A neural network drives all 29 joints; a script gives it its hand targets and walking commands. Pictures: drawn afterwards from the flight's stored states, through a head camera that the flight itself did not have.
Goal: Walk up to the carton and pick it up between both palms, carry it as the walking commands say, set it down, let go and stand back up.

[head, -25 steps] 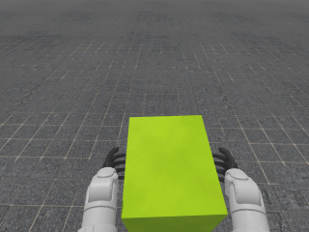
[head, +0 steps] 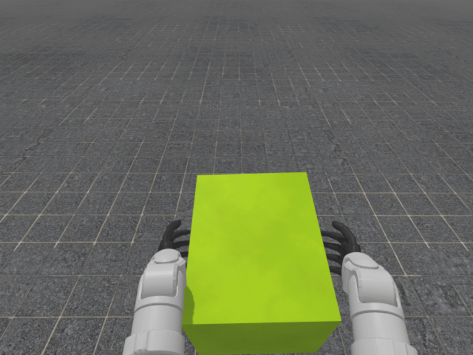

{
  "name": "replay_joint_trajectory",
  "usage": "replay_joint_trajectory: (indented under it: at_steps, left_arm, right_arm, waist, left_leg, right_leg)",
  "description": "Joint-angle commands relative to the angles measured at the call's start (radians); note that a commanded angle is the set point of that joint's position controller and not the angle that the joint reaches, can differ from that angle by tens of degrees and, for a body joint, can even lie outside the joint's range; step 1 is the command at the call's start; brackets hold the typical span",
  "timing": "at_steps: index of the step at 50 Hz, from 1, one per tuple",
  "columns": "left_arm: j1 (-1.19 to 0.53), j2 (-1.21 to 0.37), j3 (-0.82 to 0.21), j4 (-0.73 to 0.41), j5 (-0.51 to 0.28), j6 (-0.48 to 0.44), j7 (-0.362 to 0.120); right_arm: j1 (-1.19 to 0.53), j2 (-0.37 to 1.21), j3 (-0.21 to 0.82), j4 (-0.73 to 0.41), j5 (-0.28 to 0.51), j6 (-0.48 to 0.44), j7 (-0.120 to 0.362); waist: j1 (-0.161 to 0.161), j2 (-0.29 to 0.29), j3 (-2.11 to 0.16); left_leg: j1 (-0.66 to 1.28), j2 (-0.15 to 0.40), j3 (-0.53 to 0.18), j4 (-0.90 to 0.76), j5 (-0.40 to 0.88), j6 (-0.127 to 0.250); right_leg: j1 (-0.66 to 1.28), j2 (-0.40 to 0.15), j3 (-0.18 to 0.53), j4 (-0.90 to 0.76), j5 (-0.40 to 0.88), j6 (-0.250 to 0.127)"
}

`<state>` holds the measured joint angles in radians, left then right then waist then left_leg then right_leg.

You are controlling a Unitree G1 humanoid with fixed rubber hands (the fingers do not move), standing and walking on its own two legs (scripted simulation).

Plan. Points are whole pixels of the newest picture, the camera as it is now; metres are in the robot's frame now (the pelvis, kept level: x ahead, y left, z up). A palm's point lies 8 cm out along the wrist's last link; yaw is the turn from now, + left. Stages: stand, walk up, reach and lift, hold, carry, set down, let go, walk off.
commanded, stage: hold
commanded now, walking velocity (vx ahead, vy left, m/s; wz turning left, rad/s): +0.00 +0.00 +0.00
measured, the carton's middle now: (254, 260) +0.33 +0.00 -0.04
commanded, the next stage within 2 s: carry in 0.06 s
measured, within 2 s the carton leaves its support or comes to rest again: neither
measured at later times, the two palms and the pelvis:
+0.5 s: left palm (86, 287) +0.23 +0.28 +0.04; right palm (267, 248) +0.31 -0.02 +0.04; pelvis -0.01 +0.05 -0.04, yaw +14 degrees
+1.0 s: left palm out of the picture +0.05 +0.43 +0.04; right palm (147, 281) +0.23 +0.18 +0.06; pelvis -0.10 +0.14 -0.03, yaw +33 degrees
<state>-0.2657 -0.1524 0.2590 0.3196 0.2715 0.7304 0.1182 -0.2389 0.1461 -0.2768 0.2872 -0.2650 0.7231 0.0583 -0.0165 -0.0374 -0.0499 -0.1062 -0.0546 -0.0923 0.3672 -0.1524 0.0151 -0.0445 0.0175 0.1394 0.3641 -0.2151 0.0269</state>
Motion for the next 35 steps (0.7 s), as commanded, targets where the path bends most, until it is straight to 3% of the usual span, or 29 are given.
replay_joint_trajectory:
  at_steps: [1, 2, 3, 5, 7, 8, 9, 10, 11, 13, 15, 16, 18, 19, 20, 21, 22, 23, 24, 26, 27, 28, 29, 30, 31, 32, 33, 34, 35]
  left_arm:
    - [-0.572, -1.002, -0.607, -0.069, -0.293, -0.044, -0.407]
    - [-0.641, -0.991, -0.626, -0.153, -0.314, -0.057, -0.397]
    - [-0.654, -0.964, -0.643, -0.177, -0.329, -0.049, -0.393]
    - [-0.657, -0.963, -0.649, -0.176, -0.353, -0.028, -0.382]
    - [-0.599, -0.941, -0.663, -0.206, -0.365, 0.008, -0.366]
    - [-0.594, -0.914, -0.669, -0.265, -0.384, 0.018, -0.363]
    - [-0.605, -0.912, -0.700, -0.308, -0.397, 0.031, -0.351]
    - [-0.708, -0.921, -0.754, -0.411, -0.454, 0.055, -0.341]
    - [-0.651, -0.897, -0.743, -0.387, -0.446, 0.100, -0.323]
    - [-0.563, -0.907, -0.763, -0.348, -0.452, 0.188, -0.310]
    - [-0.591, -0.914, -0.821, -0.520, -0.520, 0.246, -0.298]
    - [-0.540, -0.926, -0.849, -0.559, -0.534, 0.279, -0.290]
    - [-0.514, -0.893, -0.840, -0.607, -0.542, 0.339, -0.273]
    - [-0.500, -0.874, -0.830, -0.625, -0.535, 0.362, -0.273]
    - [-0.482, -0.894, -0.830, -0.587, -0.541, 0.389, -0.277]
    - [-0.480, -0.862, -0.836, -0.632, -0.538, 0.392, -0.287]
    - [-0.521, -0.888, -0.849, -0.625, -0.566, 0.399, -0.301]
    - [-0.537, -0.904, -0.872, -0.640, -0.605, 0.417, -0.301]
    - [-0.558, -0.931, -0.863, -0.601, -0.610, 0.434, -0.308]
    - [-0.610, -0.968, -0.871, -0.618, -0.659, 0.445, -0.320]
    - [-0.655, -0.984, -0.887, -0.665, -0.680, 0.447, -0.323]
    - [-0.625, -0.967, -0.864, -0.687, -0.680, 0.447, -0.329]
    - [-0.648, -0.974, -0.860, -0.729, -0.686, 0.444, -0.330]
    - [-0.605, -0.974, -0.817, -0.703, -0.665, 0.443, -0.329]
    - [-0.690, -0.963, -0.822, -0.737, -0.692, 0.444, -0.328]
    - [-0.675, -0.952, -0.827, -0.758, -0.683, 0.447, -0.323]
    - [-0.626, -0.951, -0.797, -0.739, -0.655, 0.451, -0.314]
    - [-0.667, -0.970, -0.790, -0.736, -0.652, 0.461, -0.312]
    - [-0.574, -0.987, -0.771, -0.631, -0.631, 0.471, -0.313]
  right_arm:
    - [-0.603, 0.921, 0.629, -0.097, 0.293, -0.052, 0.268]
    - [-0.600, 0.955, 0.644, -0.071, 0.300, -0.047, 0.270]
    - [-0.660, 0.926, 0.676, -0.162, 0.345, -0.053, 0.256]
    - [-0.633, 0.914, 0.699, -0.169, 0.345, -0.023, 0.245]
    - [-0.599, 0.926, 0.721, -0.182, 0.376, 0.018, 0.232]
    - [-0.648, 0.935, 0.777, -0.261, 0.417, 0.028, 0.219]
    - [-0.707, 0.936, 0.826, -0.328, 0.452, 0.049, 0.216]
    - [-0.742, 0.959, 0.856, -0.369, 0.485, 0.090, 0.202]
    - [-0.776, 0.954, 0.886, -0.417, 0.525, 0.127, 0.191]
    - [-0.664, 0.900, 0.858, -0.391, 0.518, 0.204, 0.181]
    - [-0.688, 0.924, 0.923, -0.521, 0.610, 0.256, 0.168]
    - [-0.658, 0.896, 0.957, -0.599, 0.632, 0.288, 0.159]
    - [-0.549, 0.899, 0.930, -0.559, 0.651, 0.358, 0.143]
    - [-0.536, 0.911, 0.922, -0.542, 0.645, 0.378, 0.141]
    - [-0.537, 0.888, 0.913, -0.563, 0.645, 0.396, 0.134]
    - [-0.492, 0.879, 0.893, -0.517, 0.627, 0.405, 0.141]
    - [-0.523, 0.887, 0.886, -0.552, 0.613, 0.411, 0.135]
    - [-0.488, 0.903, 0.905, -0.583, 0.622, 0.431, 0.125]
    - [-0.551, 0.887, 0.887, -0.596, 0.607, 0.448, 0.124]
    - [-0.578, 0.932, 0.862, -0.612, 0.596, 0.455, 0.103]
    - [-0.568, 0.946, 0.866, -0.610, 0.596, 0.453, 0.103]
    - [-0.529, 0.950, 0.865, -0.602, 0.587, 0.463, 0.098]
    - [-0.551, 0.978, 0.866, -0.629, 0.595, 0.462, 0.092]
    - [-0.653, 0.979, 0.885, -0.731, 0.618, 0.462, 0.089]
    - [-0.650, 0.994, 0.890, -0.719, 0.626, 0.466, 0.084]
    - [-0.629, 1.008, 0.904, -0.693, 0.625, 0.474, 0.095]
    - [-0.662, 0.997, 0.914, -0.742, 0.638, 0.474, 0.096]
    - [-0.704, 1.001, 0.901, -0.723, 0.639, 0.488, 0.095]
    - [-0.700, 0.982, 0.899, -0.727, 0.642, 0.485, 0.091]
  waist:
    - [-0.016, 0.031, -0.249]
    - [0.020, 0.006, -0.334]
    - [0.003, 0.082, -0.320]
    - [0.022, 0.191, -0.276]
    - [0.038, 0.111, -0.298]
    - [0.054, -0.069, -0.327]
    - [0.048, -0.206, -0.332]
    - [0.043, -0.218, -0.334]
    - [0.033, -0.141, -0.374]
    - [0.026, -0.118, -0.315]
    - [0.023, -0.057, -0.359]
    - [0.026, -0.102, -0.359]
    - [0.022, -0.158, -0.424]
    - [0.007, -0.091, -0.456]
    - [0.005, 0.030, -0.469]
    - [0.010, 0.331, -0.480]
    - [0.010, 0.357, -0.472]
    - [-0.002, 0.248, -0.486]
    - [-0.006, 0.157, -0.410]
    - [-0.015, 0.156, -0.416]
    - [-0.004, 0.237, -0.417]
    - [0.023, 0.177, -0.431]
    - [0.046, 0.044, -0.478]
    - [0.044, -0.268, -0.450]
    - [0.019, -0.324, -0.483]
    - [0.013, -0.198, -0.443]
    - [0.023, -0.179, -0.467]
    - [0.022, -0.112, -0.389]
    - [0.016, -0.125, -0.355]
  left_leg:
    - [0.176, -0.036, 0.034, -0.045, 0.119, -0.035]
    - [0.212, -0.028, 0.027, -0.042, 0.141, -0.041]
    - [0.008, 0.163, -0.084, 0.067, 0.347, -0.003]
    - [-0.169, 0.157, -0.130, 0.061, 0.151, 0.023]
    - [-0.357, 0.104, -0.074, 0.221, 0.133, 0.005]
    - [-0.478, 0.045, 0.009, 0.404, 0.084, -0.034]
    - [-0.543, 0.035, 0.066, 0.636, -0.223, -0.045]
    - [-0.616, 0.087, 0.086, 0.765, -0.377, -0.064]
    - [-0.589, 0.126, 0.056, 0.778, -0.355, -0.065]
    - [-0.502, 0.147, 0.078, 0.728, -0.301, -0.076]
    - [-0.489, 0.129, 0.102, 0.560, -0.238, -0.066]
    - [-0.441, 0.115, 0.133, 0.470, -0.243, -0.058]
    - [-0.295, 0.055, 0.232, 0.227, -0.147, -0.040]
    - [-0.178, 0.058, 0.197, 0.100, -0.062, -0.021]
    - [-0.015, 0.172, 0.036, 0.175, 0.333, 0.036]
    - [0.157, 0.349, -0.211, 0.258, 0.923, 0.143]
    - [0.220, 0.382, -0.199, 0.275, 1.228, 0.198]
    - [0.088, 0.359, -0.131, 0.225, 0.981, 0.192]
    - [-0.019, 0.301, -0.125, 0.176, 0.820, 0.168]
    - [-0.108, 0.245, -0.081, 0.172, 0.558, 0.159]
    - [-0.191, 0.229, -0.050, 0.180, 0.452, 0.142]
    - [-0.262, 0.198, 0.003, 0.262, 0.345, 0.095]
    - [-0.386, 0.133, 0.088, 0.417, 0.128, 0.061]
    - [-0.555, 0.028, 0.152, 0.636, -0.303, 0.019]
    - [-0.619, 0.071, 0.070, 0.767, -0.369, 0.011]
    - [-0.628, 0.120, 0.009, 0.805, -0.344, 0.014]
    - [-0.642, 0.116, 0.012, 0.814, -0.308, 0.002]
    - [-0.640, 0.141, 0.031, 0.828, -0.278, -0.022]
    - [-0.636, 0.168, 0.052, 0.780, -0.242, -0.041]
  right_leg:
    - [-0.084, 0.070, -0.075, -0.074, 0.116, -0.028]
    - [-0.053, 0.080, -0.072, -0.070, 0.125, -0.031]
    - [-0.076, -0.077, -0.107, 0.153, 0.089, -0.028]
    - [-0.075, -0.060, -0.099, 0.191, -0.078, -0.032]
    - [-0.007, -0.177, 0.021, 0.133, -0.120, -0.069]
    - [0.087, -0.305, 0.155, 0.067, 0.034, -0.125]
    - [0.065, -0.459, 0.247, 0.073, 0.332, -0.209]
    - [0.075, -0.520, 0.207, 0.095, 0.483, -0.242]
    - [0.061, -0.496, 0.173, 0.140, 0.542, -0.236]
    - [-0.113, -0.436, 0.024, 0.141, 0.499, -0.190]
    - [-0.060, -0.404, -0.046, 0.202, 0.491, -0.151]
    - [-0.083, -0.405, -0.078, 0.253, 0.553, -0.137]
    - [-0.098, -0.373, -0.163, 0.357, 0.437, -0.070]
    - [-0.135, -0.322, -0.199, 0.491, 0.408, -0.025]
    - [-0.316, -0.258, -0.235, 0.648, 0.291, 0.049]
    - [-0.601, -0.128, -0.284, 0.777, -0.189, 0.109]
    - [-0.684, -0.094, -0.252, 0.831, -0.510, 0.099]
    - [-0.599, -0.135, -0.205, 0.737, -0.501, 0.067]
    - [-0.573, -0.117, -0.246, 0.739, -0.439, 0.077]
    - [-0.476, -0.080, -0.307, 0.566, -0.379, 0.072]
    - [-0.366, -0.082, -0.295, 0.492, -0.283, 0.049]
    - [-0.208, -0.085, -0.286, 0.272, -0.155, 0.023]
    - [-0.064, -0.231, -0.131, 0.080, 0.014, -0.005]
    - [0.018, -0.491, 0.114, 0.015, 0.283, -0.109]
    - [0.026, -0.594, 0.153, 0.046, 0.423, -0.176]
    - [-0.026, -0.600, 0.160, 0.026, 0.350, -0.214]
    - [0.007, -0.571, 0.148, 0.048, 0.286, -0.228]
    - [-0.037, -0.529, 0.072, 0.071, 0.318, -0.220]
    - [-0.042, -0.508, -0.031, 0.106, 0.402, -0.190]
